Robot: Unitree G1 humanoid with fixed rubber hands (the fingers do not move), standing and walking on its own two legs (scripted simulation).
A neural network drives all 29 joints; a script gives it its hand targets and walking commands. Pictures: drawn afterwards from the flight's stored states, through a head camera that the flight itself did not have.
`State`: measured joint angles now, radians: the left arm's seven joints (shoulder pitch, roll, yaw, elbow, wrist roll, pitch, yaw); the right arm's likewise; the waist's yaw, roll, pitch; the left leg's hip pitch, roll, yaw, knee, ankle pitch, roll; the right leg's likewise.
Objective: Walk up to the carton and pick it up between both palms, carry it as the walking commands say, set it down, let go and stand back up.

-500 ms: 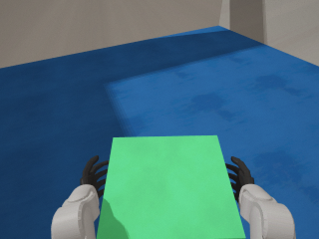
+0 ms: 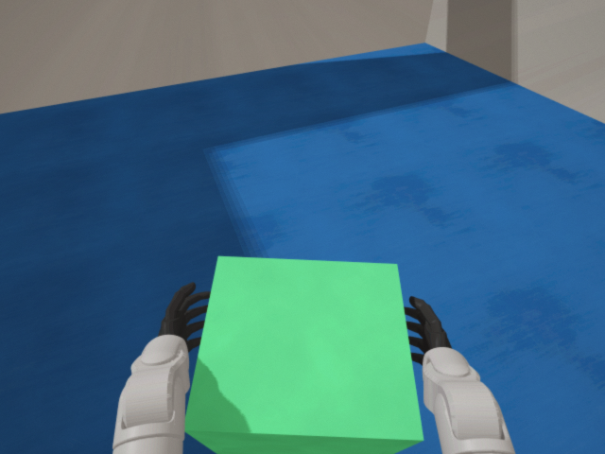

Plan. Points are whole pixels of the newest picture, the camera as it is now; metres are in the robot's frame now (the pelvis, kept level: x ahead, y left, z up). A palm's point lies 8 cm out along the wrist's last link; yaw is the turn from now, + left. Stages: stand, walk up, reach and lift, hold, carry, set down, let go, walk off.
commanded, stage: hold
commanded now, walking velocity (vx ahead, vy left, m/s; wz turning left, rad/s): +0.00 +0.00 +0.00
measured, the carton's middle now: (302, 363) +0.28 +0.05 -0.04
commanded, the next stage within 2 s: set down in 0.20 s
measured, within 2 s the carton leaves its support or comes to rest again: neither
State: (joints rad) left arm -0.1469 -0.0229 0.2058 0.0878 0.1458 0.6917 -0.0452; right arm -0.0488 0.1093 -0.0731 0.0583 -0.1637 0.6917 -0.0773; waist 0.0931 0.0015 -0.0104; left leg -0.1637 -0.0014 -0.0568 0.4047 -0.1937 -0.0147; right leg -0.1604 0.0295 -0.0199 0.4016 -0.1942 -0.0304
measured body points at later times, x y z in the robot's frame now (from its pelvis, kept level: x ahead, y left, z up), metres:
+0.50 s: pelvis +0.00 +0.03 +0.00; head -0.03 +0.02 +0.45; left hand +0.30 +0.19 +0.02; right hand +0.28 -0.15 -0.01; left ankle +0.02 +0.13 -0.74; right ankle +0.02 -0.10 -0.74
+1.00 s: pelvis -0.02 -0.01 -0.03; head +0.07 -0.01 +0.42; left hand +0.31 +0.20 -0.06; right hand +0.31 -0.15 -0.08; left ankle +0.02 +0.13 -0.74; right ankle +0.02 -0.10 -0.74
